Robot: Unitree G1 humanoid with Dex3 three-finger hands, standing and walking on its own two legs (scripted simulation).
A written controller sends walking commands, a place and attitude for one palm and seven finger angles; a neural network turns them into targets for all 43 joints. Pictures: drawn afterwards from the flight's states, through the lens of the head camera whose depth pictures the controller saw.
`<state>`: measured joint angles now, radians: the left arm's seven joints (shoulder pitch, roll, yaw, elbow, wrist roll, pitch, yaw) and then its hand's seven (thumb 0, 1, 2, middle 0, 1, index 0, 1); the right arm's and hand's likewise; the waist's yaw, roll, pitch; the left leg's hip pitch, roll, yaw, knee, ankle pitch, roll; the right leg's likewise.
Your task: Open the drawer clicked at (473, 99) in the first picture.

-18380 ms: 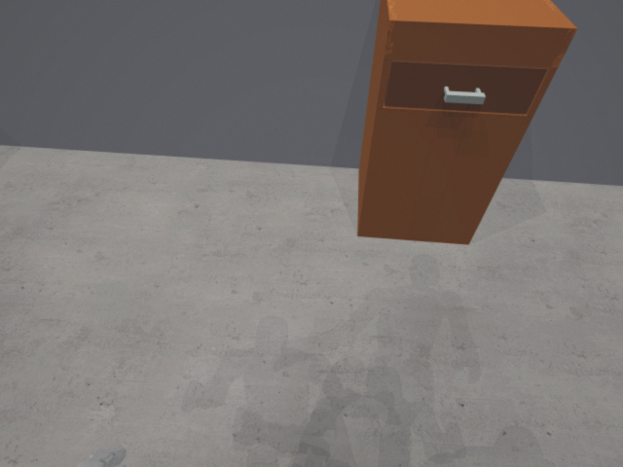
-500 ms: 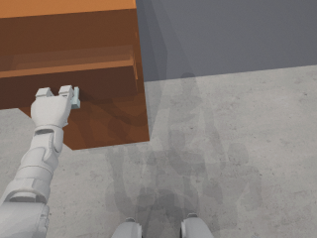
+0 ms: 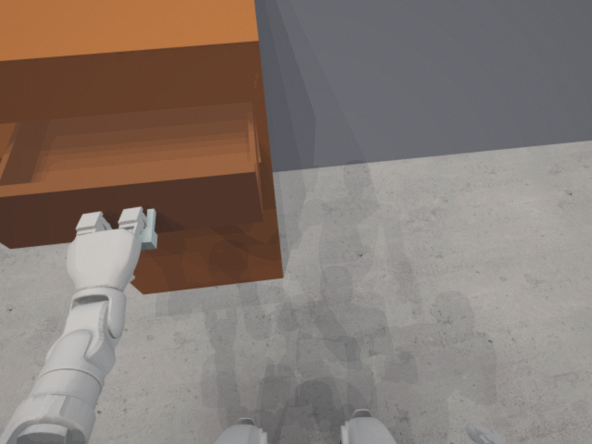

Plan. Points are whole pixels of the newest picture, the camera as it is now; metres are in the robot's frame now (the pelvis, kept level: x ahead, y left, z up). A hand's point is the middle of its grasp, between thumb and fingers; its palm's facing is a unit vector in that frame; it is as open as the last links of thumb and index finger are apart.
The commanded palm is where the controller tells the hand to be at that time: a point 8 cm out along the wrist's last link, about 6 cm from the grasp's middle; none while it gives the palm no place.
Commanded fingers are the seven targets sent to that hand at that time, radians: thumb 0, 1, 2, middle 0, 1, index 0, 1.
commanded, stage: pull the drawer open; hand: left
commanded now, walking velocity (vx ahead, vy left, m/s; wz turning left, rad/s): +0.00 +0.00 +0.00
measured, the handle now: (119, 230) +0.41 +0.28 -0.02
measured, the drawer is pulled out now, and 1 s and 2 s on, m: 0.14 0.26 0.30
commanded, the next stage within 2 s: open the thumb to release the handle in 1.54 s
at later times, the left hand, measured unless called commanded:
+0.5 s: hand (119, 308) +0.30 +0.26 -0.04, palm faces -0.02 -0.02 -1.00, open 5.7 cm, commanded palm +0.26 +0.26 +0.01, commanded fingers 0.00 0.90 0.90 -0.40 -1.35 -0.40 -1.35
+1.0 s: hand (114, 355) +0.24 +0.25 -0.04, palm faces -0.01 -0.02 -1.00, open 5.7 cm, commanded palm +0.20 +0.24 +0.01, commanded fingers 0.00 0.90 0.90 -0.40 -1.35 -0.40 -1.35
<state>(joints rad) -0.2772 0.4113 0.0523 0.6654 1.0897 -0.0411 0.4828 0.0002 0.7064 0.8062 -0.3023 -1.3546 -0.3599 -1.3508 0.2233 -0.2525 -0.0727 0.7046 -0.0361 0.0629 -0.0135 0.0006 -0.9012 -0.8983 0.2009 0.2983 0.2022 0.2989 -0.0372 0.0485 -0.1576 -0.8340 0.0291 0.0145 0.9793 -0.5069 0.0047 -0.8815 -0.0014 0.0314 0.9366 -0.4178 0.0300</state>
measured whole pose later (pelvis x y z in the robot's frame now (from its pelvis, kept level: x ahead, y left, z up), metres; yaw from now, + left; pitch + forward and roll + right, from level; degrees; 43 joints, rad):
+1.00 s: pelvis +0.00 -0.01 +0.00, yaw +1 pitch +16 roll +0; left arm 0.18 0.33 -0.01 0.30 1.10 0.03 0.56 0.01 0.71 0.77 -0.29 -1.31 -0.39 -1.35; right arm 0.13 -0.23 -0.05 0.66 -0.05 0.01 -0.02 0.00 -0.90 -0.90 0.20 0.30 0.20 0.30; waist 0.01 0.04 -0.15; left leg -0.74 0.03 0.00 0.97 -0.51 -0.02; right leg -0.80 0.00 0.02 0.96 -0.44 0.01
